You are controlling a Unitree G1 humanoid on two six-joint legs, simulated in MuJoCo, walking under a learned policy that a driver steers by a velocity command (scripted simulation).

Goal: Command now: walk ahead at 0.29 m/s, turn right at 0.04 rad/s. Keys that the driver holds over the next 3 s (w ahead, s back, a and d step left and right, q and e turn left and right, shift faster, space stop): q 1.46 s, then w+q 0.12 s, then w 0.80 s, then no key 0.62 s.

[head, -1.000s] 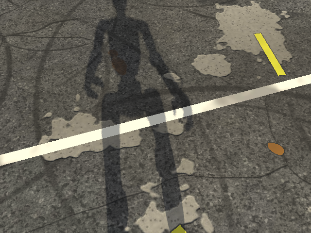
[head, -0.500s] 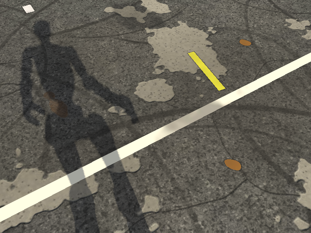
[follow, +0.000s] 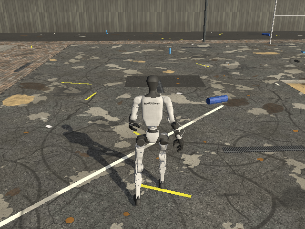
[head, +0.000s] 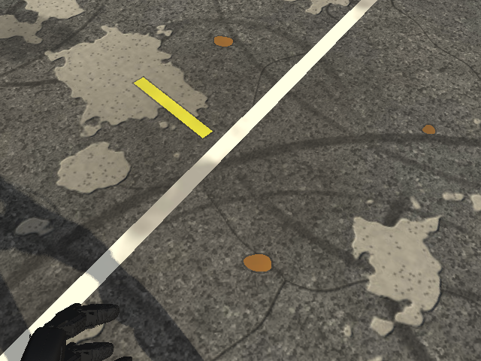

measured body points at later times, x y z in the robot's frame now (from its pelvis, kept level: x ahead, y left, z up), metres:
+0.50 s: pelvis +0.14 +0.02 +0.01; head +0.17 +0.05 +0.46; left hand +0.21 +0.33 -0.11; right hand +0.35 -0.22 -0.08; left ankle +0.16 +0.13 -0.72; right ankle +0.11 -0.11 -0.70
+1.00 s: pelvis +0.18 +0.00 +0.02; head +0.21 +0.00 +0.47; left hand +0.14 +0.31 -0.08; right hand +0.48 -0.16 -0.07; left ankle +0.12 +0.11 -0.66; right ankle +0.24 -0.10 -0.72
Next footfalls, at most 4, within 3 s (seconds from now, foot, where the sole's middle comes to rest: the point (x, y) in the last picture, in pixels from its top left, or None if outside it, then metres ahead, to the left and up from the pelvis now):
0.46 left None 0.20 0.14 -0.75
0.90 right None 0.28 -0.08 -0.75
1.32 left None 0.11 0.13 -0.75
1.80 right None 0.32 0.04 -0.75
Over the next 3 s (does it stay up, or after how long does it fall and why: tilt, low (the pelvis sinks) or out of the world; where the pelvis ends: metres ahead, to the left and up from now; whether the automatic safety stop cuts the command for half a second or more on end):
stays up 0.43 0.49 0.01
